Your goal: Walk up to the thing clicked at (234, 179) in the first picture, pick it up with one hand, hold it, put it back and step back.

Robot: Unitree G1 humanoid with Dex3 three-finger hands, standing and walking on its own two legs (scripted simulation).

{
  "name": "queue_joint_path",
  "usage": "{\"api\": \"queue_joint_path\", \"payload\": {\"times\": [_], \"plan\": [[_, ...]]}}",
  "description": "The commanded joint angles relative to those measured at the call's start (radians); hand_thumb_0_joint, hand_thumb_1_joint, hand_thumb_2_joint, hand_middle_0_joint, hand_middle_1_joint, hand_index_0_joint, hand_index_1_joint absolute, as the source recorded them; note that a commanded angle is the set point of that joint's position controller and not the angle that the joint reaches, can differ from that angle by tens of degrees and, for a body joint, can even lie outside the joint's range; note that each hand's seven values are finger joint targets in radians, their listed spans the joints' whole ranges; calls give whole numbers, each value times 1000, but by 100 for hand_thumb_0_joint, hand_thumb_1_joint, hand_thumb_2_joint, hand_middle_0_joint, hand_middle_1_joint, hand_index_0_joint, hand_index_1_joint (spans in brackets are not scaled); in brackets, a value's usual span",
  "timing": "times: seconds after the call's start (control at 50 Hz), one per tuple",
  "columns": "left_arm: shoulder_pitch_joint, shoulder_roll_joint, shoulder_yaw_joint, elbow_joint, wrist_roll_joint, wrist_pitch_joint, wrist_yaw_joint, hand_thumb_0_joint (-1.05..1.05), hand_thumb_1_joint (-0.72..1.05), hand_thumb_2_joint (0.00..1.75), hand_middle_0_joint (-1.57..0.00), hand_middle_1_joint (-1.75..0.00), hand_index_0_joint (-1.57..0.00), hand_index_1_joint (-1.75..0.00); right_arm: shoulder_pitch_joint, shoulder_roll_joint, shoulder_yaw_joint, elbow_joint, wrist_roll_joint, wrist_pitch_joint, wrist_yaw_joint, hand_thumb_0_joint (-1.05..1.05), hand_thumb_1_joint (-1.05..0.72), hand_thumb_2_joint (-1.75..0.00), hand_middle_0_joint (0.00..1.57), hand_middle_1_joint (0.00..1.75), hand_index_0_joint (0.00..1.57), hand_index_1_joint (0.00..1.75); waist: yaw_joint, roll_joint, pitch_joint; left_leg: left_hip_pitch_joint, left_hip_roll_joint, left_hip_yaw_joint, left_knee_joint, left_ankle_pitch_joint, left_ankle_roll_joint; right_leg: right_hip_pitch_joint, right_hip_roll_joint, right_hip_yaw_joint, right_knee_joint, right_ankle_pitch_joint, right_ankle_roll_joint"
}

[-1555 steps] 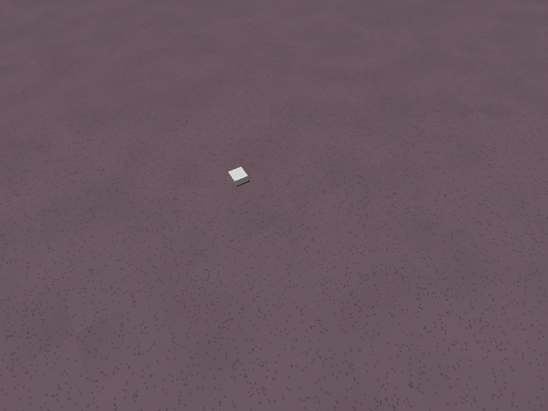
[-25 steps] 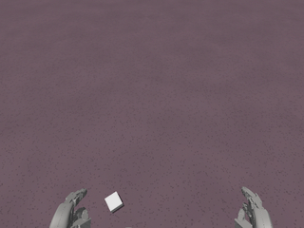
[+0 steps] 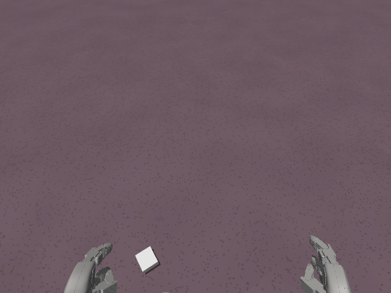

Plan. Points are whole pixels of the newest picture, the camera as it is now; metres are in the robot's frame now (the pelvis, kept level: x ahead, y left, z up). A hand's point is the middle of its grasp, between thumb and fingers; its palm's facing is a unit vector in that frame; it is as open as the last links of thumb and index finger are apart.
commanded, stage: home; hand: left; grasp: from above
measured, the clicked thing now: (147, 259) +0.38 +0.25 -0.69
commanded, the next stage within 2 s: stand in 0.72 s
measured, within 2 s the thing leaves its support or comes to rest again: neither
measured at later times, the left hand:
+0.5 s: hand (113, 285) +0.16 +0.18 -0.05, palm faces +0.04 -0.98 -0.19, open 7.4 cm
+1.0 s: hand out of the picture +0.14 +0.22 -0.10, palm faces -0.01 -0.95 -0.32, open 7.4 cm
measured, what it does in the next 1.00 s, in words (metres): stands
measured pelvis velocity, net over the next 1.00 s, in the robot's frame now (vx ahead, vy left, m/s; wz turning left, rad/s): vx -0.01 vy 0.00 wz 0.00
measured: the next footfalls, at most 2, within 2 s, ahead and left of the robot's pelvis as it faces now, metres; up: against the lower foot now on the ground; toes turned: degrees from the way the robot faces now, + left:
none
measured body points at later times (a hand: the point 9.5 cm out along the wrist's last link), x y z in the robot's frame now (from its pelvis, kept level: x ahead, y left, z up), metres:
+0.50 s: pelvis +0.00 +0.00 +0.00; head +0.02 +0.01 +0.45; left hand +0.16 +0.23 -0.03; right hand +0.16 -0.24 -0.06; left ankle +0.00 +0.13 -0.68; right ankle +0.01 -0.14 -0.68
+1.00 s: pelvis -0.01 +0.00 +0.02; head +0.02 +0.01 +0.47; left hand +0.14 +0.27 -0.07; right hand +0.13 -0.27 -0.09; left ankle +0.00 +0.13 -0.68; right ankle +0.01 -0.14 -0.68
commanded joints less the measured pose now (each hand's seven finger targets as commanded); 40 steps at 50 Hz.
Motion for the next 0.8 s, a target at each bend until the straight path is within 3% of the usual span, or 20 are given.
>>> {"api": "queue_joint_path", "payload": {"times": [0.0, 0.4, 0.42, 0.44, 0.48, 0.54, 0.6, 0.62, 0.68, 0.78], "plan": [[-19, 105, 64, -210, 1, -51, 13, 0, 90, 90, -20, -30, -20, -30, -62, -126, -53, -157, 0, -63, -15, 0, -90, -90, 20, 30, 20, 30, 2, 16, -101, 82, -46, 26, -166, 241, 29, 72, 41, -20, -142, 190, -21], [-8, 103, 55, -194, 3, -46, 13, 0, 90, 90, -20, -30, -20, -30, -55, -134, -61, -151, -1, -55, -13, 0, -90, -90, 20, 30, 20, 30, -6, 6, -105, 96, -41, 20, -165, 276, 27, 75, 43, -24, -137, 218, -22], [-45, 105, 48, -237, 5, -52, 16, 0, 90, 90, -20, -30, -20, -30, -66, -129, -57, -162, 1, -56, -12, 0, -90, -90, 20, 30, 20, 30, 1, 20, -83, 81, -42, 22, -169, 259, 26, 64, 42, -26, -140, 204, -22], [-6, 111, 69, -176, 4, -45, 16, 0, 90, 90, -20, -30, -20, -30, -57, -133, -60, -150, 0, -54, -14, 0, -90, -90, 20, 30, 20, 30, 0, 15, -84, 81, -42, 19, -172, 242, 27, 60, 43, -25, -140, 187, -23], [-37, 102, 45, -215, 4, -49, 14, 0, 90, 90, -20, -30, -20, -30, -64, -128, -55, -159, 1, -56, -12, 0, -90, -90, 20, 30, 20, 30, -1, 16, -68, 73, -40, 19, -180, 214, 27, 52, 43, -25, -145, 163, -22], [18, 102, 64, -166, 1, -41, 15, 0, 90, 90, -20, -30, -20, -30, -56, -131, -60, -156, 1, -56, -14, 0, -90, -90, 20, 30, 20, 30, -2, -21, -98, 81, -43, 24, -158, 261, 31, 82, 41, -22, -144, 209, -19], [-23, 110, 57, -223, 2, -48, 14, 0, 90, 90, -20, -30, -20, -30, -54, -126, -57, -158, 0, -53, -12, 0, -90, -90, 20, 30, 20, 30, 0, 27, -117, 93, -43, 20, -160, 284, 26, 77, 41, -22, -133, 225, -24], [2, 100, 54, -172, 3, -43, 13, 0, 90, 90, -20, -30, -20, -30, -54, -134, -61, -155, 1, -52, -14, 0, -90, -90, 20, 30, 20, 30, -9, 3, -91, 86, -41, 19, -165, 261, 28, 65, 43, -23, -137, 204, -22], [-27, 111, 63, -194, 0, -48, 14, 0, 90, 90, -20, -30, -20, -30, -63, -131, -55, -158, 2, -53, -12, 0, -90, -90, 20, 30, 20, 30, 0, 15, -68, 65, -40, 12, -182, 201, 28, 55, 43, -25, -142, 153, -22], [-25, 105, 58, -206, -2, -49, 14, 0, 90, 90, -20, -30, -20, -30, -63, -127, -57, -165, 2, -55, -14, 0, -90, -90, 20, 30, 20, 30, -7, -7, -88, 67, -47, 29, -156, 228, 33, 72, 37, -17, -153, 186, -18]]}}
